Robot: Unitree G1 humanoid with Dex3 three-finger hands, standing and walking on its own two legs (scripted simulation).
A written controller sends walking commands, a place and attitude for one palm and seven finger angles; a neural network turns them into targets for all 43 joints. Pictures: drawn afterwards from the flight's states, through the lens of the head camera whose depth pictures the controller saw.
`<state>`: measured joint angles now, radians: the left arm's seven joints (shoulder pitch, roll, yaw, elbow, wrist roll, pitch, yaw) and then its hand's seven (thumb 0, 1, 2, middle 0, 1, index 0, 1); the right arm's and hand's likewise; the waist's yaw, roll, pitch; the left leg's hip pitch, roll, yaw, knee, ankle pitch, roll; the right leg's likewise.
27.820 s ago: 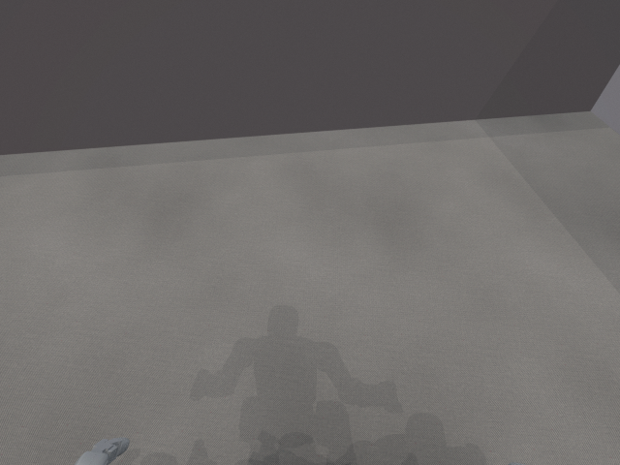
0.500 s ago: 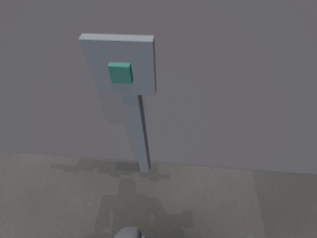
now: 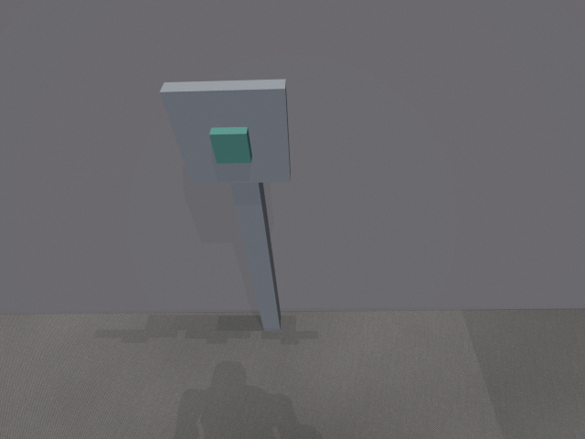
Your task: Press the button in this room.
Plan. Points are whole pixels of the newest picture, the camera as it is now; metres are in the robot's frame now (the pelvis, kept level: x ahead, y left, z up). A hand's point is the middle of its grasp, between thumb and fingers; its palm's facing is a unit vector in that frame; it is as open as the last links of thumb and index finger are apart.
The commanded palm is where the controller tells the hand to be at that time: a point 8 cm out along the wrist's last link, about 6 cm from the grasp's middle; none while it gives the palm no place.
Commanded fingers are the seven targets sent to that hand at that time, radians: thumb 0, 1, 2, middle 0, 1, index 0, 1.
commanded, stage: come to a stop and stand still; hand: left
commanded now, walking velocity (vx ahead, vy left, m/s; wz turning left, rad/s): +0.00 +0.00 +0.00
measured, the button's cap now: (232, 144) +0.56 +0.14 +0.10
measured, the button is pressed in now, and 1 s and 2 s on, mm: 0 0 0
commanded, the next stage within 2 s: look again from close up in 0.36 s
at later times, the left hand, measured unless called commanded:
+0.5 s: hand out of the picture -0.04 +0.14 -0.17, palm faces +0.02 -0.99 -0.17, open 7.3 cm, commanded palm none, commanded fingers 0.00 0.90 0.90 -0.20 -0.30 -0.20 -0.30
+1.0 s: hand out of the picture -0.04 +0.19 -0.18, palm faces +0.04 -0.98 -0.18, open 7.3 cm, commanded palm none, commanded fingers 0.00 0.90 0.90 -0.20 -0.30 -0.20 -0.30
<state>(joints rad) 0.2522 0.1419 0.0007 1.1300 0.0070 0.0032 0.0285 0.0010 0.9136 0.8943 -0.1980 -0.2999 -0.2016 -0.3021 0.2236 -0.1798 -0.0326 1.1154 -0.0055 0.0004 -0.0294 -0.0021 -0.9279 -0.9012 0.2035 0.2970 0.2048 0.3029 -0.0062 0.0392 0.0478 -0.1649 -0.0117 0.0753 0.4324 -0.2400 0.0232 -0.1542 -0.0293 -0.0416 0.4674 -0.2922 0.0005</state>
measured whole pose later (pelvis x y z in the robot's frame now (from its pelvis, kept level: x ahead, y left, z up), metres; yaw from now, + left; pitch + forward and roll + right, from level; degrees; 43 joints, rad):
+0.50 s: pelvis -0.02 -0.01 +0.00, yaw +0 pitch -2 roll +0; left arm 0.31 0.11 -0.02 1.14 0.01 -0.02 0.04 0.00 0.92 0.89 -0.20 -0.30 -0.20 -0.30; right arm 0.31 -0.13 0.00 1.16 -0.01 0.00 -0.02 0.00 -0.91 -0.90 0.20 0.30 0.20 0.30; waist -0.01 0.02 0.05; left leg -0.20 0.03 0.06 0.45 -0.22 0.00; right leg -0.16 0.01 -0.06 0.41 -0.23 -0.02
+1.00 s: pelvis -0.04 +0.02 +0.00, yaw +1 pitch -2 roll -1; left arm 0.33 0.18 -0.01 1.05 0.02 0.00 0.03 0.00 0.91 0.89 -0.20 -0.30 -0.20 -0.30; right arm 0.29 -0.16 0.00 1.05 -0.02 -0.02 -0.01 0.00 -0.92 -0.90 0.20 0.30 0.20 0.30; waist 0.00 -0.02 0.00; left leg -0.24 -0.01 0.06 0.50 -0.22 0.05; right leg -0.20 -0.03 -0.05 0.48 -0.24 0.02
